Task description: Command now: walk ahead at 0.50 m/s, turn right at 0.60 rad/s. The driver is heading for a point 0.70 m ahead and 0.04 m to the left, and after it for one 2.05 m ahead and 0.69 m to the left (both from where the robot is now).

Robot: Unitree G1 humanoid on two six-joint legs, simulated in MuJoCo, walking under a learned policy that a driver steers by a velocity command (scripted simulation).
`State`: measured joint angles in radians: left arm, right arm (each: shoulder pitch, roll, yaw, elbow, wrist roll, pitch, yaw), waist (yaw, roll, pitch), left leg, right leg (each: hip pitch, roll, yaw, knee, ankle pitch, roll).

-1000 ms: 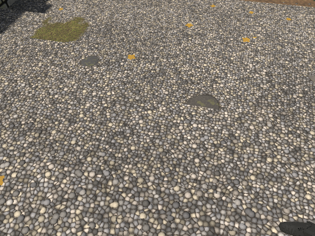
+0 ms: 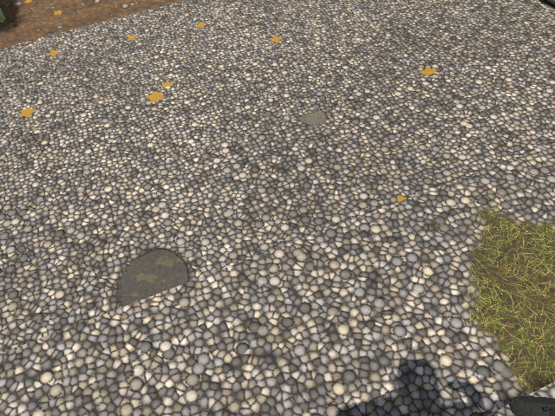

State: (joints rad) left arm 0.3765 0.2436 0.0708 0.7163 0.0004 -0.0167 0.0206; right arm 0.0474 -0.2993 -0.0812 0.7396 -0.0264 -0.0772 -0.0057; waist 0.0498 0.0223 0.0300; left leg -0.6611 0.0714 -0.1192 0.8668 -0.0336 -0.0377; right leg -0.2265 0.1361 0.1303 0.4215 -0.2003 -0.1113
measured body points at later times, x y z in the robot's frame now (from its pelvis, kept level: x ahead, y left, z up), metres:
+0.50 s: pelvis +0.26 +0.03 -0.02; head +0.27 +0.03 +0.43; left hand +0.55 +0.20 -0.07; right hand +0.12 -0.21 -0.15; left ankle +0.18 +0.17 -0.74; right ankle +0.35 -0.13 -0.67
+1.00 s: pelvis +0.53 -0.10 -0.19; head +0.58 -0.12 +0.25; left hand +0.63 +0.15 -0.32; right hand +0.64 -0.37 -0.32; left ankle +0.63 +0.04 -0.86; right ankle +0.54 -0.18 -0.92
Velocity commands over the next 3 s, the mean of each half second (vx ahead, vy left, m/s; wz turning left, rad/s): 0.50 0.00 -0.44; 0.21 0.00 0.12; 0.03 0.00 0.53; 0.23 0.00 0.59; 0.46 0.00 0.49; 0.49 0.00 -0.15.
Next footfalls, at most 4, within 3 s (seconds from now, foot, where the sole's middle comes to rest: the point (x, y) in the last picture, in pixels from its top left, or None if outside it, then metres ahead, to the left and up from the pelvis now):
0.20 left None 0.22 0.16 -0.78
0.74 right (389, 400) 0.58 -0.19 -0.96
1.22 left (306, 366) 0.67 0.03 -0.96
1.64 right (385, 353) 0.71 -0.19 -0.96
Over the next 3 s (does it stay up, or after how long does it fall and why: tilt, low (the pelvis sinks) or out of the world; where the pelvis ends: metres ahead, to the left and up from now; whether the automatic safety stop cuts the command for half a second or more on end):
stays up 1.21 0.28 -0.38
